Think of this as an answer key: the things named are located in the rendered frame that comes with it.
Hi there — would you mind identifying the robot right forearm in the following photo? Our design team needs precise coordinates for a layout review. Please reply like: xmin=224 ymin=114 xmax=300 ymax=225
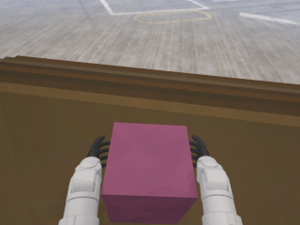
xmin=196 ymin=156 xmax=243 ymax=225

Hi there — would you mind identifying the robot left forearm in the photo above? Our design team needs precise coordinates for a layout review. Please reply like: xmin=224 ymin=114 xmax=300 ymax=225
xmin=58 ymin=157 xmax=102 ymax=225

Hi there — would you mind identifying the carton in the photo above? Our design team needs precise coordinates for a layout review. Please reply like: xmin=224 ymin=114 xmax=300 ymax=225
xmin=100 ymin=122 xmax=199 ymax=225

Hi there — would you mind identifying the left robot hand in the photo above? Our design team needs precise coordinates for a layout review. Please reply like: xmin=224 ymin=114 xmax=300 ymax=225
xmin=87 ymin=135 xmax=111 ymax=168

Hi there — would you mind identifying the right robot hand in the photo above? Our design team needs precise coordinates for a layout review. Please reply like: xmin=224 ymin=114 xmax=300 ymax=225
xmin=189 ymin=135 xmax=210 ymax=168

